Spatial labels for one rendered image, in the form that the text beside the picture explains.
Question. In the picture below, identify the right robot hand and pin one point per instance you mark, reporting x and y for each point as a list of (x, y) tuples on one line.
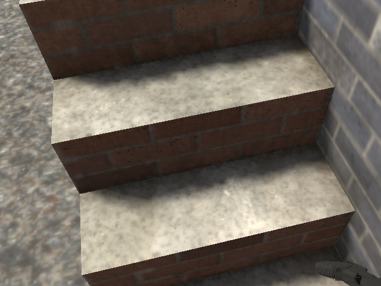
[(348, 272)]

